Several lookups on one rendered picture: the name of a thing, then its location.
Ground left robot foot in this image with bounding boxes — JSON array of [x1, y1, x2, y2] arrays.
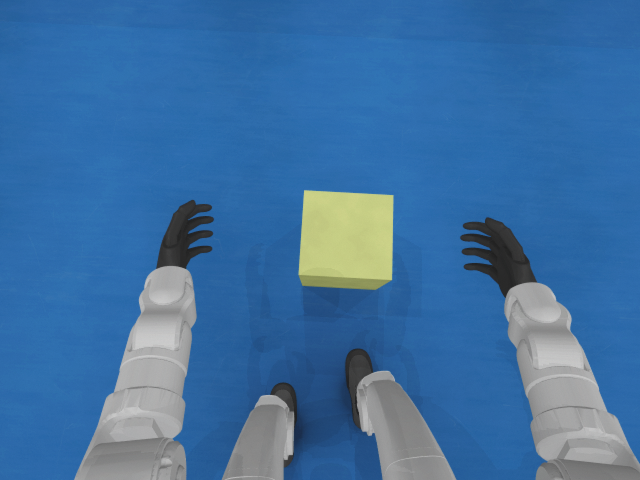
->
[[270, 383, 297, 468]]

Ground left robot upper arm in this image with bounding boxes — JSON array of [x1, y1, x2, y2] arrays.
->
[[78, 437, 186, 480]]

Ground left robot hand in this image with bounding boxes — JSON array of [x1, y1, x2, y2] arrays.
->
[[156, 200, 214, 269]]

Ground robot right forearm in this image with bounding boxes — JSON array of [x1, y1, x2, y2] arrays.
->
[[504, 282, 640, 472]]

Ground left robot shin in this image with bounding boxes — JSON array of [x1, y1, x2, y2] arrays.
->
[[249, 395, 289, 456]]

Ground right robot hand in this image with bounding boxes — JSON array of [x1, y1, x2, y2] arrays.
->
[[460, 217, 537, 298]]

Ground right robot upper arm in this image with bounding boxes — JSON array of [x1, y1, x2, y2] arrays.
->
[[536, 459, 640, 480]]

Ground carton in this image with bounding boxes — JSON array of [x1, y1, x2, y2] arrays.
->
[[299, 190, 393, 290]]

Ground robot left forearm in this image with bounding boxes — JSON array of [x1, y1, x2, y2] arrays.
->
[[74, 266, 197, 480]]

